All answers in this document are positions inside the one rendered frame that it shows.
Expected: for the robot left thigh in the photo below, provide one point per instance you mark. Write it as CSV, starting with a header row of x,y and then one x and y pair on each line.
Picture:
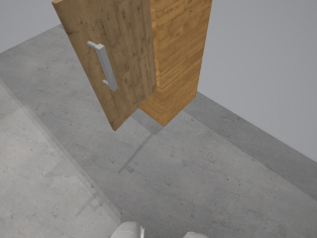
x,y
129,229

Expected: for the handle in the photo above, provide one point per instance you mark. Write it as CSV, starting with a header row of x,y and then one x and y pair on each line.
x,y
106,65

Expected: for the cupboard door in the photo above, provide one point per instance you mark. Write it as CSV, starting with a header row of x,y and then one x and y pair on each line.
x,y
125,28

